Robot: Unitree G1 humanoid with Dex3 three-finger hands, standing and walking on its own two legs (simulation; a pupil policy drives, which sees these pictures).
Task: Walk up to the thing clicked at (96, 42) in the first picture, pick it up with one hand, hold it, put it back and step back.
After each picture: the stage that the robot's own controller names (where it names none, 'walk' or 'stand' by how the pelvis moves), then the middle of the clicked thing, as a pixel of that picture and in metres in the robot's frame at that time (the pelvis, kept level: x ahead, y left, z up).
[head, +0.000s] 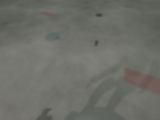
stand; (96, 43) +1.69 -0.11 -0.72
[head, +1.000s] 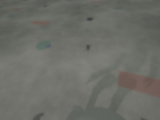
walk; (87, 47) +1.56 +0.20 -0.71
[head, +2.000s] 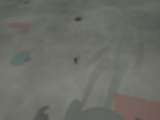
walk; (75, 60) +1.01 +0.34 -0.72
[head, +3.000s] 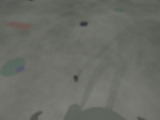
walk; (75, 78) +0.63 +0.24 -0.70
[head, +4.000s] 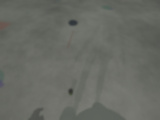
walk; (70, 91) +0.38 +0.17 -0.71
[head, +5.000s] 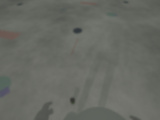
stand; (72, 100) +0.32 +0.19 -0.72
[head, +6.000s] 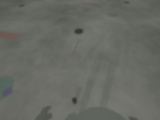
stand; (74, 100) +0.33 +0.18 -0.73
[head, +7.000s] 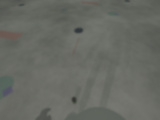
stand; (74, 100) +0.33 +0.19 -0.73
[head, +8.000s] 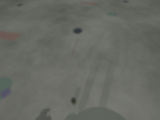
stand; (73, 101) +0.32 +0.19 -0.73
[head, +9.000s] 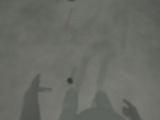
go down; (70, 81) +0.36 +0.19 -0.57
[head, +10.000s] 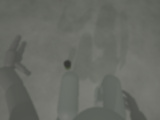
go down; (67, 65) +0.42 +0.20 -0.32
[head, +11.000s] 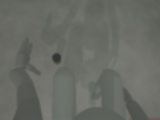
close in; (56, 59) +0.41 +0.22 -0.26
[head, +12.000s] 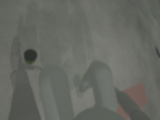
close; (30, 57) +0.41 +0.25 -0.22
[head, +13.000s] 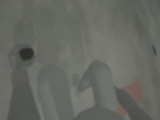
close; (27, 55) +0.40 +0.25 -0.22
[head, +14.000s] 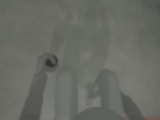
lift; (50, 62) +0.34 +0.25 -0.13
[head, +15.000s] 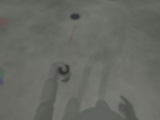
hold; (64, 73) +0.32 +0.18 +0.02
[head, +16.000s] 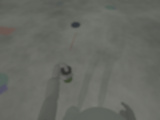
hold; (67, 74) +0.32 +0.17 +0.00
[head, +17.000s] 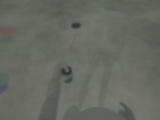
hold; (67, 74) +0.32 +0.17 +0.00
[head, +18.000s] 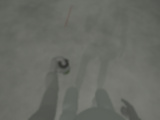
crouch; (64, 67) +0.37 +0.18 -0.06
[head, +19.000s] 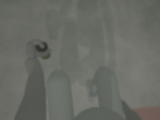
lower; (43, 51) +0.45 +0.25 -0.14
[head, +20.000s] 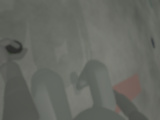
lower; (15, 50) +0.44 +0.28 -0.23
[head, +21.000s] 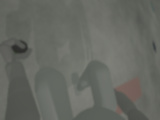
lower; (20, 50) +0.43 +0.28 -0.23
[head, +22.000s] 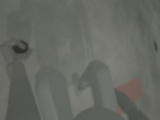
lower; (21, 50) +0.43 +0.27 -0.23
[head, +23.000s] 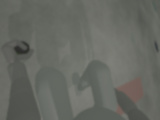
lower; (23, 51) +0.43 +0.27 -0.23
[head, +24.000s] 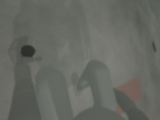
open; (27, 54) +0.42 +0.24 -0.23
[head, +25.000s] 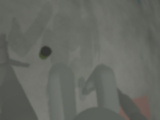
stand; (44, 53) +0.42 +0.23 -0.24
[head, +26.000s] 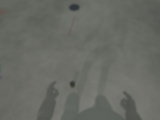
stand; (72, 84) +0.38 +0.17 -0.58
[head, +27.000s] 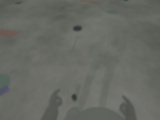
stand; (74, 97) +0.36 +0.17 -0.67
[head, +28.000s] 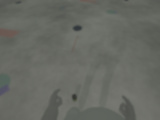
stand; (74, 97) +0.36 +0.16 -0.67
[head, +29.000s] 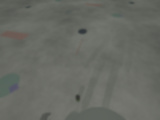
stand; (77, 98) +0.38 +0.16 -0.72
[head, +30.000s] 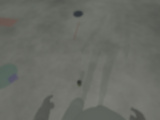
walk; (79, 83) +0.44 +0.13 -0.70
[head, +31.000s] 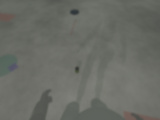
walk; (77, 70) +0.68 +0.14 -0.70
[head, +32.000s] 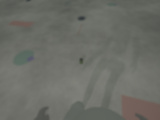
stand; (81, 61) +1.00 +0.23 -0.70
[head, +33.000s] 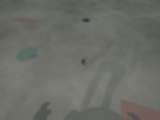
stand; (83, 62) +1.02 +0.13 -0.72
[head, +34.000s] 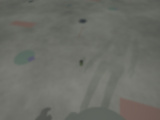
stand; (81, 62) +1.02 +0.17 -0.73
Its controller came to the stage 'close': yes
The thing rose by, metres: 0.72
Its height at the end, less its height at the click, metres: +0.00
